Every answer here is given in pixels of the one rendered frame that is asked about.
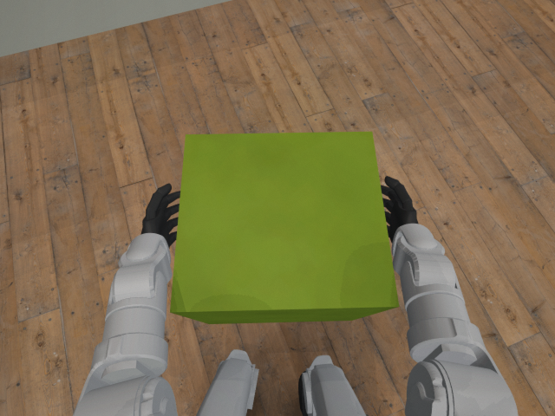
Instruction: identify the right robot hand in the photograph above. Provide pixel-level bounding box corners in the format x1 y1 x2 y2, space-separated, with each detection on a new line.
381 176 418 243

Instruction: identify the robot left upper arm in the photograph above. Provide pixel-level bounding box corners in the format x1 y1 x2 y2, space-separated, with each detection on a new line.
74 374 178 416

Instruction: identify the robot thigh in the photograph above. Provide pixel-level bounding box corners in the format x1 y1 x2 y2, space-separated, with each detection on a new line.
196 358 259 416
302 364 366 416

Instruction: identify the carton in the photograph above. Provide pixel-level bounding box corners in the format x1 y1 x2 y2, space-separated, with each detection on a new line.
170 132 399 324

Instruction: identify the right robot forearm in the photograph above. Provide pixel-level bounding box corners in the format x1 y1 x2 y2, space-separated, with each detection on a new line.
392 224 519 416

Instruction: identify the left robot thigh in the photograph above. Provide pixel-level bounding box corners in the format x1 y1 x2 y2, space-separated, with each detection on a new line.
196 358 259 416

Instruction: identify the right robot thigh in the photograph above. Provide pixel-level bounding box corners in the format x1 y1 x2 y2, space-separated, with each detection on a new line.
302 364 366 416

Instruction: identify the left robot hand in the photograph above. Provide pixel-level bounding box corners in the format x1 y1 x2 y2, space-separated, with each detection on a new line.
141 184 180 249

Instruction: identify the robot right upper arm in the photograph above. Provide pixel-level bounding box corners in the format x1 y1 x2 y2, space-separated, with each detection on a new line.
405 359 517 416

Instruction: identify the left robot forearm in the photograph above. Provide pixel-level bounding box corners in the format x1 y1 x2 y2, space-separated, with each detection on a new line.
73 233 173 416

